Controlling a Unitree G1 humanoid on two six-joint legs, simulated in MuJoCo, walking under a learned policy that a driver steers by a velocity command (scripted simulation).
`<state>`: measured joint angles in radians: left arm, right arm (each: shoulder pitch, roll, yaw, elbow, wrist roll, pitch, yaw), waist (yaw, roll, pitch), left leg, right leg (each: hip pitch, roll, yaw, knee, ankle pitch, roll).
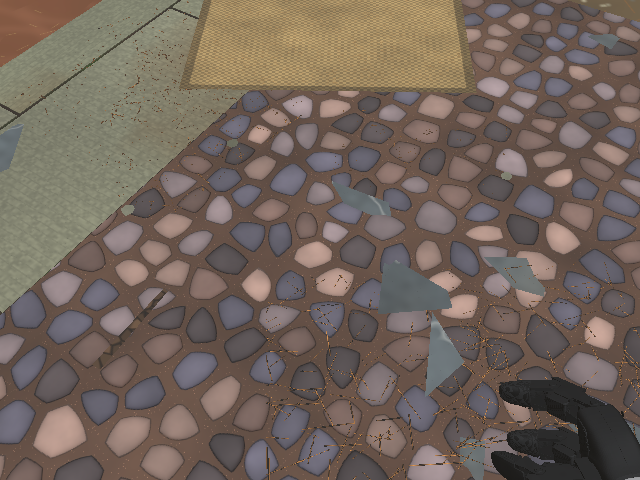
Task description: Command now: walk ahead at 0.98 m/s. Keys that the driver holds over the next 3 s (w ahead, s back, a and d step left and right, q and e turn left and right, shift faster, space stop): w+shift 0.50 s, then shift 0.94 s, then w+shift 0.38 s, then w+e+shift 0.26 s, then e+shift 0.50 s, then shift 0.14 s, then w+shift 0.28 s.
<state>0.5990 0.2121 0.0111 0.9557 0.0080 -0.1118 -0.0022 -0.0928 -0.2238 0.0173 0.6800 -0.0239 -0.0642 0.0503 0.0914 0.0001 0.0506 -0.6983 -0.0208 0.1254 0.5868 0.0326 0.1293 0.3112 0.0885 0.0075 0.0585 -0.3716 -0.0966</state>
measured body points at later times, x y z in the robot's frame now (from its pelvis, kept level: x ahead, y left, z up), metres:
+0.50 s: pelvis +0.49 -0.03 -0.01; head +0.53 -0.03 +0.44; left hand +0.75 +0.17 -0.07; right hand +0.38 -0.28 -0.14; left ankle +0.22 +0.06 -0.70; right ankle +0.66 -0.11 -0.72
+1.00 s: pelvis +0.82 -0.02 +0.01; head +0.85 -0.01 +0.46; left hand +0.83 +0.22 -0.15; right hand +0.93 -0.26 -0.12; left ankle +0.94 +0.04 -0.71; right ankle +0.70 -0.13 -0.65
